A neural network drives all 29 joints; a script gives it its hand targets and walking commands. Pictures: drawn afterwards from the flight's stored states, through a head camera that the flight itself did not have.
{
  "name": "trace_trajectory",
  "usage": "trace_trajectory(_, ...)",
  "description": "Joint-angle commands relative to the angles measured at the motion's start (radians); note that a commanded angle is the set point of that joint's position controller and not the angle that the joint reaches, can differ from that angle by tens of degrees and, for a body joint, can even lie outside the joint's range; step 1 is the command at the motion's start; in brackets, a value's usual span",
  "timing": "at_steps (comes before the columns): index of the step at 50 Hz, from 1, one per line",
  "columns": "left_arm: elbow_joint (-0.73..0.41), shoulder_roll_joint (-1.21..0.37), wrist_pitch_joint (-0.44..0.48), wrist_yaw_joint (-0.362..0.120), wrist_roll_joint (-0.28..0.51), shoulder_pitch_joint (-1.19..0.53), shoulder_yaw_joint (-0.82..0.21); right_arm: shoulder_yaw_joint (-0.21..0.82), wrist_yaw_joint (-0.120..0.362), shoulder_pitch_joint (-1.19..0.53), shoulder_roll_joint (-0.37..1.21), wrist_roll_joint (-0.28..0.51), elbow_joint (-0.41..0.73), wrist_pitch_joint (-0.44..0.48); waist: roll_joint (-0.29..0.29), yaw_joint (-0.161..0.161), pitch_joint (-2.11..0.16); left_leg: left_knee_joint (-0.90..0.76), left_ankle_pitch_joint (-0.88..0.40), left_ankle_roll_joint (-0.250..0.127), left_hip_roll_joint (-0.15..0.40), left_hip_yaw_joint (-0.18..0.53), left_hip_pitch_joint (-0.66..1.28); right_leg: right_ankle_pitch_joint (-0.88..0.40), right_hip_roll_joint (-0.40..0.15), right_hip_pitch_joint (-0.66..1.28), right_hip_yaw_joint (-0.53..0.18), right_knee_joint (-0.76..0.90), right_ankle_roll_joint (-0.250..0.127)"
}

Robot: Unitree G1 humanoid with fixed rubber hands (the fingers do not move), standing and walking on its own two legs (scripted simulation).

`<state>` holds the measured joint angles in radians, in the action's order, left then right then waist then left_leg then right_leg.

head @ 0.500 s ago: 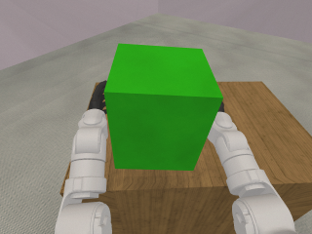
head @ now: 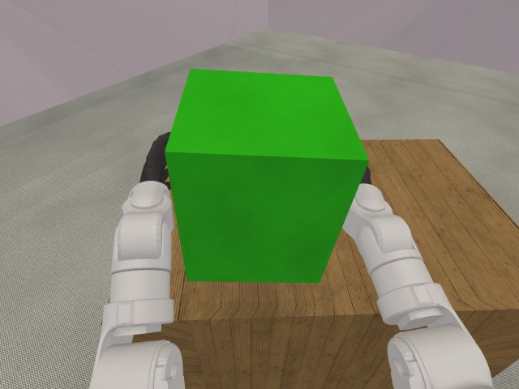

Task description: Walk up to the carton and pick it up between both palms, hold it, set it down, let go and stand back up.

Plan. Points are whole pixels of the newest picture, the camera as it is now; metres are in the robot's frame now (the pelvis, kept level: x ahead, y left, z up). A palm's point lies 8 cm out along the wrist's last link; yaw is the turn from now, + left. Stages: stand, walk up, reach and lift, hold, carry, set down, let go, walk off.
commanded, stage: hold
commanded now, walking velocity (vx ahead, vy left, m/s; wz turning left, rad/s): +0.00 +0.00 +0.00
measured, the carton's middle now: (258, 181) +0.38 +0.00 +0.18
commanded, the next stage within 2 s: set down in 1.88 s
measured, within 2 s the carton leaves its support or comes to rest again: neither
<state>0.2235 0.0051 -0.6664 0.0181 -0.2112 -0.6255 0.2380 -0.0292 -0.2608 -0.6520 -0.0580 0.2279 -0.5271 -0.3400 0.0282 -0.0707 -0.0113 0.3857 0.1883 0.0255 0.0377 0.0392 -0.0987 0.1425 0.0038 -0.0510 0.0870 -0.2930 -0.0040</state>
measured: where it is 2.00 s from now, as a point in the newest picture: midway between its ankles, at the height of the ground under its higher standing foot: outside the picture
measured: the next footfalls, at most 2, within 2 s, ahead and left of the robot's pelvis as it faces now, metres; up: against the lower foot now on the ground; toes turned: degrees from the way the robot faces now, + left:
none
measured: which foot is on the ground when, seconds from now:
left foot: down 0.00-1.00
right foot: down 0.00-1.00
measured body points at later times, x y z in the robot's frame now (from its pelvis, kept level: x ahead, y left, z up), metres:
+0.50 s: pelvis -0.01 +0.00 +0.00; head -0.07 +0.03 +0.44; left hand +0.37 +0.16 +0.21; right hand +0.37 -0.15 +0.19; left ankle +0.02 +0.13 -0.75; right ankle +0.02 -0.11 -0.75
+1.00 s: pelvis +0.00 +0.00 +0.00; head -0.05 +0.02 +0.45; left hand +0.38 +0.15 +0.20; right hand +0.37 -0.15 +0.19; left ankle +0.02 +0.13 -0.75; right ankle +0.02 -0.11 -0.75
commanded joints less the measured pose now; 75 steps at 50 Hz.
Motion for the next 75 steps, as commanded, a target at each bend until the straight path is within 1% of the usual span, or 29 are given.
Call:
trace_trajectory(1, -0.184, -0.641, 0.070, -0.124, 0.135, -0.759, -0.523, 0.432, 0.116, -0.977, 0.657, 0.098, 0.417, 0.071, -0.054, -0.014, -0.496, -0.022, -0.305, 0.000, -0.086, -0.020, 0.160, -0.280, 0.059, 0.161, -0.023, 0.010, 0.064)
trace_trajectory(7, -0.222, -0.644, 0.039, -0.124, 0.137, -0.755, -0.535, 0.445, 0.114, -0.986, 0.653, 0.120, 0.445, 0.051, -0.065, -0.008, -0.491, -0.021, -0.324, 0.005, -0.084, -0.021, 0.173, -0.255, 0.064, 0.151, -0.020, 0.015, 0.059)
trace_trajectory(9, -0.246, -0.645, 0.031, -0.123, 0.141, -0.759, -0.544, 0.446, 0.113, -0.978, 0.656, 0.125, 0.450, 0.043, -0.068, -0.011, -0.490, -0.018, -0.328, 0.007, -0.083, -0.021, 0.174, -0.251, 0.064, 0.148, -0.021, 0.015, 0.059)
trace_trajectory(12, -0.252, -0.645, 0.015, -0.124, 0.140, -0.765, -0.547, 0.441, 0.113, -0.983, 0.649, 0.125, 0.451, 0.031, -0.074, -0.012, -0.468, -0.024, -0.308, 0.008, -0.082, -0.024, 0.171, -0.215, 0.065, 0.135, -0.019, 0.020, 0.054)
trace_trajectory(19, -0.218, -0.650, -0.006, -0.125, 0.135, -0.791, -0.530, 0.413, 0.125, -1.021, 0.650, 0.118, 0.418, 0.017, -0.080, -0.001, -0.444, -0.041, -0.247, 0.002, -0.078, -0.032, 0.153, -0.117, 0.063, 0.105, -0.020, 0.031, 0.046)
trace_trajectory(22, -0.204, -0.652, -0.009, -0.125, 0.136, -0.801, -0.522, 0.407, 0.128, -1.038, 0.656, 0.114, 0.412, 0.014, -0.075, 0.004, -0.448, -0.045, -0.233, -0.003, -0.078, -0.035, 0.145, -0.098, 0.063, 0.100, -0.021, 0.034, 0.045)
trace_trajectory(27, -0.191, -0.652, -0.014, -0.125, 0.137, -0.806, -0.513, 0.409, 0.127, -1.057, 0.662, 0.122, 0.411, 0.007, -0.069, 0.010, -0.458, -0.044, -0.235, -0.006, -0.080, -0.037, 0.138, -0.102, 0.063, 0.108, -0.026, 0.034, 0.048)
trace_trajectory(31, -0.175, -0.651, -0.013, -0.129, 0.135, -0.826, -0.500, 0.394, 0.130, -1.069, 0.668, 0.115, 0.394, 0.004, -0.067, 0.012, -0.458, -0.052, -0.201, -0.011, -0.080, -0.041, 0.126, -0.069, 0.061, 0.100, -0.027, 0.035, 0.048)
trace_trajectory(32, -0.136, -0.682, -0.014, -0.127, 0.130, -0.839, -0.489, 0.348, 0.135, -1.069, 0.648, 0.094, 0.329, 0.002, -0.072, -0.014, -0.391, -0.071, -0.121, -0.015, -0.082, -0.033, 0.081, 0.005, 0.050, 0.068, -0.030, 0.038, 0.039)
trace_trajectory(33, -0.136, -0.673, -0.010, -0.126, 0.126, -0.848, -0.477, 0.344, 0.141, -1.079, 0.666, 0.084, 0.326, 0.009, -0.059, 0.001, -0.409, -0.081, -0.096, -0.027, -0.076, -0.032, 0.075, 0.023, 0.049, 0.075, -0.030, 0.037, 0.038)
trace_trajectory(35, -0.140, -0.672, -0.007, -0.123, 0.131, -0.843, -0.487, 0.347, 0.145, -1.085, 0.670, 0.082, 0.339, 0.019, -0.066, -0.002, -0.446, -0.065, -0.148, -0.023, -0.074, -0.031, 0.093, -0.029, 0.051, 0.097, -0.030, 0.029, 0.035)
trace_trajectory(38, -0.160, -0.673, 0.002, -0.120, 0.140, -0.835, -0.502, 0.383, 0.135, -1.086, 0.679, 0.107, 0.371, 0.022, -0.065, -0.007, -0.491, -0.034, -0.228, -0.014, -0.084, -0.028, 0.120, -0.121, 0.056, 0.123, -0.030, 0.017, 0.043)
trace_trajectory(48, -0.235, -0.663, 0.001, -0.118, 0.149, -0.796, -0.538, 0.437, 0.117, -1.042, 0.672, 0.141, 0.445, 0.014, -0.065, -0.004, -0.507, -0.014, -0.300, -0.005, -0.090, -0.019, 0.138, -0.203, 0.059, 0.145, -0.032, 0.004, 0.051)
trace_trajectory(60, -0.297, -0.658, -0.018, -0.122, 0.152, -0.751, -0.572, 0.454, 0.109, -0.987, 0.649, 0.148, 0.492, -0.005, -0.069, -0.014, -0.480, -0.011, -0.330, 0.008, -0.087, -0.016, 0.152, -0.232, 0.061, 0.149, -0.031, 0.003, 0.051)
trace_trajectory(67, -0.303, -0.654, -0.026, -0.128, 0.146, -0.739, -0.570, 0.449, 0.109, -0.973, 0.638, 0.144, 0.492, -0.010, -0.070, -0.017, -0.463, -0.014, -0.330, 0.012, -0.085, -0.018, 0.155, -0.225, 0.062, 0.150, -0.029, 0.006, 0.049)
trace_trajectory(75, -0.295, -0.655, -0.029, -0.129, 0.140, -0.740, -0.564, 0.443, 0.114, -0.981, 0.637, 0.138, 0.485, -0.007, -0.071, -0.013, -0.455, -0.019, -0.320, 0.011, -0.083, -0.021, 0.154, -0.204, 0.063, 0.145, -0.027, 0.009, 0.045)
